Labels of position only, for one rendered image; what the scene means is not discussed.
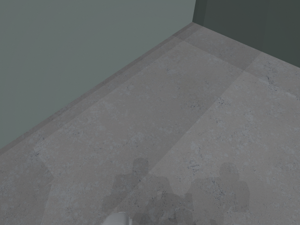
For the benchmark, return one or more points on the left robot thigh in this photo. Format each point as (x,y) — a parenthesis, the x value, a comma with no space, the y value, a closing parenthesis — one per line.
(118,219)

